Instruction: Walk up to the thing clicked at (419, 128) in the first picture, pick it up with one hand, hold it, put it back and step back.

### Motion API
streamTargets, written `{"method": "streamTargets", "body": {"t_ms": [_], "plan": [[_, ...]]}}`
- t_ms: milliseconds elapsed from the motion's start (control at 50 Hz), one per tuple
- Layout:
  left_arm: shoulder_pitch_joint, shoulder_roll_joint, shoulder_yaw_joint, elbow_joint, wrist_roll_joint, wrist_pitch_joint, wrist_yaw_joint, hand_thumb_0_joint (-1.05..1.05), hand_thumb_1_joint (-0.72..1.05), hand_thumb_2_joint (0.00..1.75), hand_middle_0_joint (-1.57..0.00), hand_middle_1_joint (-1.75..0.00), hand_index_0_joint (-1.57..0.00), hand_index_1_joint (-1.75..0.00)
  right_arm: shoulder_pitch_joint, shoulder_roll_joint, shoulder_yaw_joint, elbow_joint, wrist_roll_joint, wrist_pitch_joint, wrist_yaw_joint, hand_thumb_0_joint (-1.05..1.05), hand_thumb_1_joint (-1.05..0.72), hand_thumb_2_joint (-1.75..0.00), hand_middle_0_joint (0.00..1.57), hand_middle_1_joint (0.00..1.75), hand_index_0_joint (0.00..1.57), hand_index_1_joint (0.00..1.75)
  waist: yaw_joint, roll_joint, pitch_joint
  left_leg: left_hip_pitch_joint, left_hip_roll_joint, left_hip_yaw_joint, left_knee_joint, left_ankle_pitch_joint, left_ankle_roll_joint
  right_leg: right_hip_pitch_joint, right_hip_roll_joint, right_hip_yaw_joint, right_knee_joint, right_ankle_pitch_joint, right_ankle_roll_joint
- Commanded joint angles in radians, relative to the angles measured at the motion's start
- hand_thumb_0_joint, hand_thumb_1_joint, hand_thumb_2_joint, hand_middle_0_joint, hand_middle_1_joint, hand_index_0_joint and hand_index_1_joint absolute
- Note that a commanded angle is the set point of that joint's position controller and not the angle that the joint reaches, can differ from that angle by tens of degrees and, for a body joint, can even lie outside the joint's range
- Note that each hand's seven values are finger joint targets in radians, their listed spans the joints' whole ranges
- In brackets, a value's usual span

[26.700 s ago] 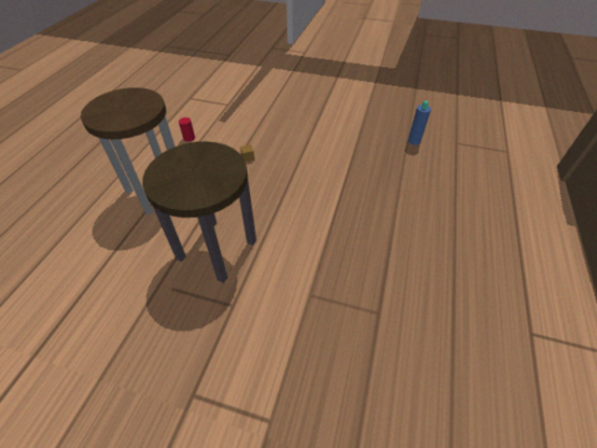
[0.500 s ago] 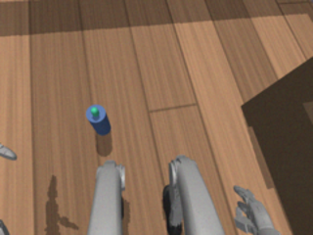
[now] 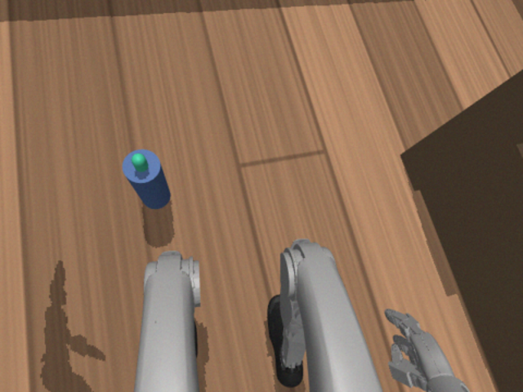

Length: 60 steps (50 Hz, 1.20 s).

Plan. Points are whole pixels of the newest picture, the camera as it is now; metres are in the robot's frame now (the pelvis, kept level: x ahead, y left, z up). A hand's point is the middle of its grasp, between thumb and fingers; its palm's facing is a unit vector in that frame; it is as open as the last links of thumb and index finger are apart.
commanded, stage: go down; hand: left
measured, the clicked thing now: (148, 179) +0.50 +0.19 -0.30
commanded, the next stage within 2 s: approach in 0.64 s
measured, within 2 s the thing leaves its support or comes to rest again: neither
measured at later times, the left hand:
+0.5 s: hand out of the picture +0.43 +0.37 -0.02, palm faces +0.05 -1.00 -0.08, open 17.5 cm
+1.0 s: hand out of the picture +0.45 +0.37 -0.06, palm faces +0.05 -1.00 -0.02, open 17.4 cm
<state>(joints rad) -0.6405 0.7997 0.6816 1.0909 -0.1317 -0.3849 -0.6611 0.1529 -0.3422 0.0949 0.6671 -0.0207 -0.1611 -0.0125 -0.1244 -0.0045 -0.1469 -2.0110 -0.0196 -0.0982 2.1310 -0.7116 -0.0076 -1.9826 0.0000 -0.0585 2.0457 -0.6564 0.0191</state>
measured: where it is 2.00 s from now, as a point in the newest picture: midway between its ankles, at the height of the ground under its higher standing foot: (235, 366)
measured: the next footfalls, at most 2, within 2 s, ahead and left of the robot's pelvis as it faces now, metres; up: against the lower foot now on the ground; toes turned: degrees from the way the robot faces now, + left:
none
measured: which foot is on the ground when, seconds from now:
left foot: down 0.00-1.00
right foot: down 0.00-1.00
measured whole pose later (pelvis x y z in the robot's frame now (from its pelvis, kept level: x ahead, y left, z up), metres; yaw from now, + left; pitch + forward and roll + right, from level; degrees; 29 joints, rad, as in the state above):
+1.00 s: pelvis -0.01 +0.01 -0.05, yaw -2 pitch +32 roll -9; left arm -0.79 0.95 0.71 1.24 -0.19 -0.48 -0.72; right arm 0.14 -0.39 0.19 0.63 -0.05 -0.15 0.00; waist -0.19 -0.03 -0.05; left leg -2.15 -0.03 -0.13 2.30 -0.71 0.00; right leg -2.10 0.00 -0.09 2.18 -0.64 0.03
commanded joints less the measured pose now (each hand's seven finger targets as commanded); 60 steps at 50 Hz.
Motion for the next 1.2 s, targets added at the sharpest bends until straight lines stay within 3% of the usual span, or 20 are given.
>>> {"method": "streamTargets", "body": {"t_ms": [0, 120, 200, 420, 560, 620, 640, 700, 720, 740, 780, 820, 880, 980, 1020, 1040, 1080, 1100, 1160, 1180], "plan": [[-0.223, 0.424, 0.084, -0.171, -0.030, -0.051, 0.001, 0.00, -0.60, 0.05, -0.06, -0.07, -0.05, -0.07, 0.147, -0.228, -0.080, -0.042, 0.001, -0.020, -0.014, 0.00, -0.90, -0.90, 0.20, 0.30, 0.20, 0.30, 0.036, 0.228, -0.605, 0.434, 0.011, 0.039, -0.284, 0.207, 0.030, 0.314, 0.007, -0.021, -0.184, 0.147, -0.068], [-0.276, 0.424, 0.076, -0.180, -0.031, -0.053, -0.010, 0.00, -0.58, 0.04, -0.06, -0.07, -0.05, -0.07, 0.148, -0.235, -0.077, -0.046, 0.001, -0.018, -0.014, 0.00, -0.90, -0.90, 0.20, 0.30, 0.20, 0.30, 0.009, 0.237, -0.578, 0.394, 0.010, 0.035, -0.266, 0.155, 0.032, 0.277, 0.006, -0.030, -0.163, 0.117, -0.066], [-0.307, 0.437, 0.068, -0.195, -0.027, -0.053, -0.018, 0.00, -0.56, 0.05, -0.05, -0.08, -0.05, -0.07, 0.150, -0.242, -0.076, -0.046, 0.001, -0.017, -0.015, 0.00, -0.90, -0.90, 0.20, 0.30, 0.20, 0.30, 0.010, 0.259, -0.579, 0.407, 0.013, 0.026, -0.273, 0.126, 0.030, 0.248, 0.004, -0.035, -0.155, 0.095, -0.066], [-0.319, 0.488, 0.087, -0.179, -0.021, -0.038, -0.025, 0.00, -0.52, 0.05, -0.06, -0.08, -0.06, -0.07, 0.169, -0.255, -0.060, -0.043, -0.001, -0.006, -0.015, 0.00, -0.89, -0.90, 0.20, 0.30, 0.20, 0.30, 0.006, 0.310, -0.575, 0.432, 0.012, 0.008, -0.253, 0.193, 0.021, 0.204, 0.000, -0.046, -0.110, 0.142, -0.072], [-0.345, 0.505, 0.097, -0.161, -0.036, -0.051, -0.037, 0.00, -0.53, 0.06, -0.06, -0.08, -0.05, -0.07, 0.161, -0.260, -0.053, -0.053, -0.004, -0.005, -0.015, 0.00, -0.89, -0.90, 0.20, 0.30, 0.20, 0.30, -0.019, 0.244, -0.555, 0.343, 0.007, 0.029, -0.216, 0.135, 0.036, 0.239, 0.005, -0.041, -0.132, 0.101, -0.062], [-0.325, 0.510, 0.096, -0.137, -0.034, -0.047, -0.047, 0.00, -0.53, 0.06, -0.06, -0.08, -0.05, -0.08, 0.158, -0.260, -0.042, -0.052, -0.009, -0.005, -0.014, 0.00, -0.89, -0.90, 0.20, 0.30, 0.20, 0.30, -0.008, 0.263, -0.574, 0.371, 0.008, 0.029, -0.207, 0.171, 0.033, 0.241, 0.005, -0.042, -0.121, 0.129, -0.064], [-0.347, 0.511, 0.084, -0.138, -0.032, -0.047, -0.050, 0.00, -0.53, 0.07, -0.06, -0.08, -0.05, -0.08, 0.162, -0.266, -0.045, -0.048, -0.009, -0.003, -0.016, 0.00, -0.89, -0.90, 0.20, 0.30, 0.20, 0.30, -0.027, 0.262, -0.562, 0.358, 0.009, 0.027, -0.201, 0.159, 0.034, 0.233, 0.006, -0.044, -0.122, 0.120, -0.063], [-0.357, 0.532, 0.091, -0.143, -0.033, -0.046, -0.051, 0.00, -0.53, 0.07, -0.06, -0.08, -0.05, -0.08, 0.160, -0.266, -0.041, -0.052, -0.011, -0.002, -0.014, 0.00, -0.89, -0.90, 0.20, 0.30, 0.20, 0.30, -0.020, 0.257, -0.553, 0.337, 0.008, 0.033, -0.198, 0.136, 0.037, 0.243, 0.007, -0.042, -0.129, 0.102, -0.061], [-0.364, 0.539, 0.094, -0.159, -0.032, -0.047, -0.053, 0.00, -0.51, 0.14, -0.07, -0.14, -0.05, -0.16, 0.160, -0.268, -0.039, -0.053, -0.011, -0.001, -0.015, 0.00, -0.90, -0.90, 0.20, 0.30, 0.20, 0.30, -0.015, 0.281, -0.565, 0.354, 0.011, 0.027, -0.204, 0.143, 0.034, 0.236, 0.007, -0.047, -0.119, 0.109, -0.063], [-0.396, 0.542, 0.093, -0.201, -0.034, -0.053, -0.055, 0.00, -0.55, 0.06, -0.09, -0.07, -0.06, -0.09, 0.158, -0.275, -0.043, -0.058, -0.008, -0.002, -0.015, 0.00, -0.88, -0.90, 0.20, 0.30, 0.20, 0.30, -0.013, 0.303, -0.590, 0.392, 0.013, 0.017, -0.210, 0.156, 0.028, 0.211, 0.006, -0.050, -0.105, 0.114, -0.067], [-0.366, 0.530, 0.093, -0.137, -0.036, -0.055, -0.059, 0.00, -0.54, 0.01, -0.08, -0.07, -0.06, -0.08, 0.163, -0.271, -0.030, -0.052, -0.014, 0.000, -0.013, 0.00, -0.89, -0.90, 0.20, 0.30, 0.20, 0.30, -0.031, 0.302, -0.564, 0.384, 0.013, 0.013, -0.190, 0.192, 0.026, 0.201, 0.007, -0.054, -0.094, 0.140, -0.066], [-0.336, 0.470, 0.081, -0.073, -0.053, -0.069, -0.063, 0.00, -0.56, 0.01, -0.08, -0.08, -0.06, -0.09, 0.151, -0.272, -0.024, -0.051, -0.014, -0.004, -0.011, 0.00, -0.89, -0.90, 0.20, 0.30, 0.20, 0.30, -0.050, 0.254, -0.483, 0.331, 0.013, 0.003, -0.171, 0.175, 0.029, 0.155, 0.008, -0.063, -0.082, 0.129, -0.064], [-0.346, 0.427, 0.063, -0.013, -0.078, -0.116, -0.069, 0.00, -0.53, 0.01, -0.08, -0.08, -0.06, -0.08, 0.139, -0.283, -0.008, -0.059, -0.022, -0.007, -0.003, 0.00, -0.89, -0.90, 0.20, 0.30, 0.20, 0.30, -0.081, 0.218, -0.419, 0.277, 0.016, -0.011, -0.141, 0.142, 0.031, 0.132, 0.013, -0.075, -0.066, 0.111, -0.061], [-0.343, 0.371, 0.017, 0.084, -0.092, -0.185, -0.051, 0.00, -0.54, 0.01, -0.07, -0.08, -0.06, -0.08, 0.115, -0.297, 0.025, -0.074, -0.044, -0.006, 0.013, 0.00, -0.88, -0.89, 0.20, 0.30, 0.20, 0.30, -0.100, 0.212, -0.407, 0.252, 0.021, -0.016, -0.084, 0.140, 0.026, 0.131, 0.020, -0.093, -0.025, 0.116, -0.058], [-0.406, 0.410, 0.018, 0.037, -0.082, -0.224, -0.030, 0.00, -0.54, 0.01, -0.07, -0.08, -0.06, -0.08, 0.112, -0.296, 0.041, -0.076, -0.058, 0.002, 0.021, 0.00, -0.88, -0.89, 0.20, 0.30, 0.20, 0.30, -0.101, 0.236, -0.432, 0.249, 0.023, -0.017, -0.053, 0.159, 0.023, 0.140, 0.023, -0.097, -0.004, 0.128, -0.056], [-0.349, 0.417, 0.038, 0.097, -0.075, -0.232, -0.016, 0.00, -0.56, 0.01, -0.07, -0.08, -0.06, -0.08, 0.112, -0.305, 0.040, -0.072, -0.065, 0.010, 0.024, 0.00, -0.88, -0.89, 0.20, 0.30, 0.20, 0.30, -0.090, 0.229, -0.426, 0.248, 0.023, -0.014, -0.043, 0.153, 0.022, 0.136, 0.025, -0.099, 0.001, 0.122, -0.054], [-0.386, 0.427, 0.032, 0.027, -0.065, -0.276, 0.005, 0.00, -0.54, 0.03, -0.07, -0.08, -0.06, -0.08, 0.088, -0.309, 0.057, -0.087, -0.082, 0.019, 0.032, 0.00, -0.89, -0.90, 0.20, 0.30, 0.20, 0.30, -0.091, 0.262, -0.448, 0.261, 0.026, -0.013, -0.021, 0.173, 0.018, 0.150, 0.027, -0.106, 0.022, 0.141, -0.054], [-0.329, 0.436, 0.038, 0.090, -0.051, -0.286, 0.015, 0.00, -0.55, 0.02, -0.07, -0.08, -0.06, -0.08, 0.088, -0.319, 0.063, -0.077, -0.092, 0.028, 0.035, 0.00, -0.89, -0.90, 0.20, 0.30, 0.20, 0.30, -0.098, 0.282, -0.444, 0.265, 0.029, -0.021, -0.021, 0.184, 0.013, 0.163, 0.028, -0.114, 0.038, 0.146, -0.055], [-0.367, 0.492, 0.071, 0.007, -0.053, -0.357, 0.040, 0.00, -0.55, 0.02, -0.07, -0.08, -0.06, -0.09, 0.061, -0.336, 0.082, -0.081, -0.114, 0.048, 0.041, 0.00, -0.90, -0.90, 0.20, 0.30, 0.20, 0.30, -0.090, 0.338, -0.482, 0.291, 0.035, -0.026, 0.012, 0.210, 0.008, 0.178, 0.031, -0.120, 0.072, 0.173, -0.053], [-0.391, 0.464, 0.048, -0.027, -0.056, -0.382, 0.043, 0.00, -0.51, 0.04, -0.06, -0.09, -0.05, -0.09, 0.043, -0.331, 0.098, -0.090, -0.123, 0.051, 0.044, 0.00, -0.90, -0.90, 0.20, 0.30, 0.20, 0.30, -0.109, 0.364, -0.494, 0.307, 0.038, -0.031, 0.021, 0.234, 0.003, 0.188, 0.031, -0.125, 0.085, 0.194, -0.053]]}}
